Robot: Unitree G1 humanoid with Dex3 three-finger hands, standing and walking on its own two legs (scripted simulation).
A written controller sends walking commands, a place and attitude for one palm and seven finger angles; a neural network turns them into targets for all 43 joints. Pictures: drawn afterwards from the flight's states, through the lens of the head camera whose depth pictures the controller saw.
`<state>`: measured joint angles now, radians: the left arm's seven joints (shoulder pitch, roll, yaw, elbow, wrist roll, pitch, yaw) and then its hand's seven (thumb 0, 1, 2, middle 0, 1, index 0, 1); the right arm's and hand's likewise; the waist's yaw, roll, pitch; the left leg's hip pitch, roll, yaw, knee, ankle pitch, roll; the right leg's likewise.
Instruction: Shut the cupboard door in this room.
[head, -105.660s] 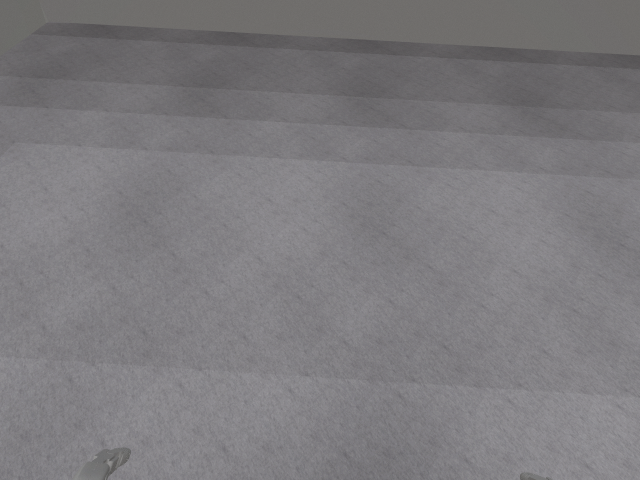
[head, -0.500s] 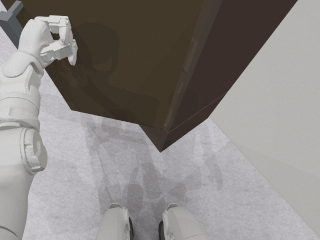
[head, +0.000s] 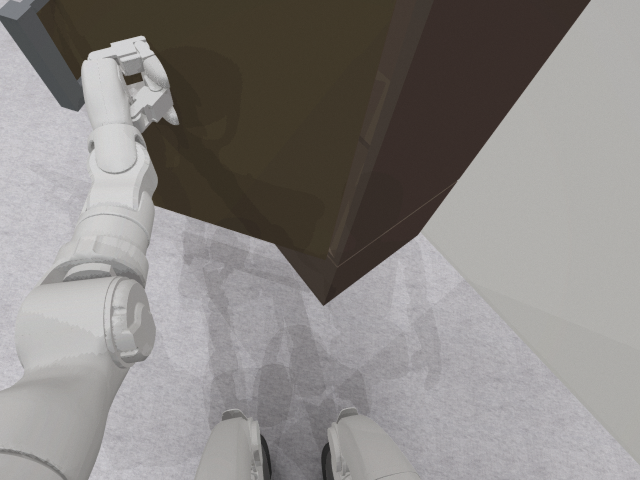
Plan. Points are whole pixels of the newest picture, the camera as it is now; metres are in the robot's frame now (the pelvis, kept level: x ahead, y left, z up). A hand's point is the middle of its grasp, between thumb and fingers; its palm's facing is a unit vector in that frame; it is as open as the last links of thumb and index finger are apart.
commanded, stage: pull the fist back off the door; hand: left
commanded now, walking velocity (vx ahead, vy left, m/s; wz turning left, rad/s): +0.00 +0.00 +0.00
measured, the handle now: (59, 50) +0.62 +0.24 +0.10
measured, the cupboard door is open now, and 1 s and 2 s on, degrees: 35 35 35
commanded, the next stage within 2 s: draw the hand back to the body in 0.56 s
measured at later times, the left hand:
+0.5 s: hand (160, 162) +0.46 +0.12 +0.09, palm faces +0.15 -0.99 +0.01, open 3.1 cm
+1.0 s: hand (96, 196) +0.39 +0.16 +0.14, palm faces +0.16 -0.99 -0.02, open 3.1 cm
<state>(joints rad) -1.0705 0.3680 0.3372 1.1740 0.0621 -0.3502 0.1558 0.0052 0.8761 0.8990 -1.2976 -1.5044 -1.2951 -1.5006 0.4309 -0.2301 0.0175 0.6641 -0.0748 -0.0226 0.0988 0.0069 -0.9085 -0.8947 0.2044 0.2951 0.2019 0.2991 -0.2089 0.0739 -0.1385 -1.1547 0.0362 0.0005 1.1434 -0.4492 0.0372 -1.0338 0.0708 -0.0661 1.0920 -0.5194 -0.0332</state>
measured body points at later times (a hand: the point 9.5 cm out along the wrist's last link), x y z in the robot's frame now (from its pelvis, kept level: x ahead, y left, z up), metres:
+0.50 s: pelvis +0.02 -0.02 +0.03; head +0.11 -0.01 +0.47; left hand +0.45 +0.18 +0.09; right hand +0.08 -0.29 -0.09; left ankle +0.04 +0.09 -0.65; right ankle -0.01 -0.11 -0.65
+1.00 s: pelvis +0.01 -0.01 +0.05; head +0.04 -0.02 +0.50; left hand +0.38 +0.21 +0.14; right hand +0.08 -0.26 -0.07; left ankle +0.04 +0.09 -0.65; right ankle -0.01 -0.11 -0.65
